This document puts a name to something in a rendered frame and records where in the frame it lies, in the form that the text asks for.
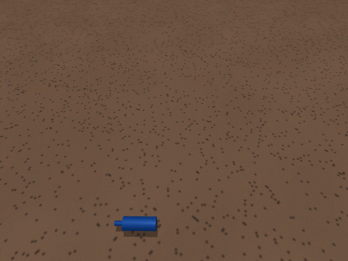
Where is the bottle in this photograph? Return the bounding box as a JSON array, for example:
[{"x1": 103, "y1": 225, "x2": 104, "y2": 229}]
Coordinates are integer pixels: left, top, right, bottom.
[{"x1": 114, "y1": 216, "x2": 157, "y2": 231}]

